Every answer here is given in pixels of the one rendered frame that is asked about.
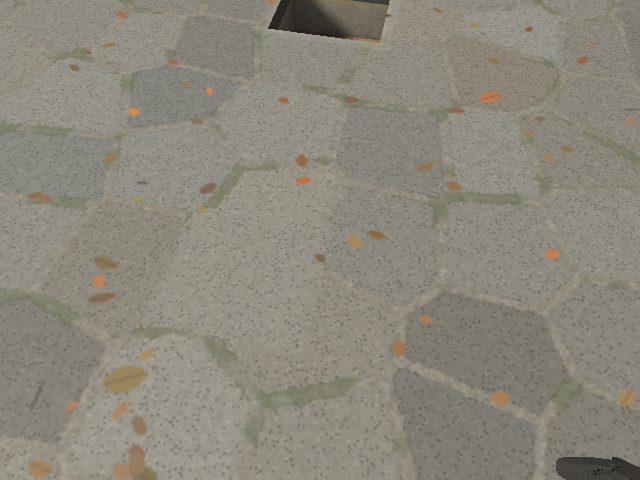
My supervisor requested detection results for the right robot hand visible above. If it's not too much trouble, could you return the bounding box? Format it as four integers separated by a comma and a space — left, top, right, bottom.
556, 457, 640, 480

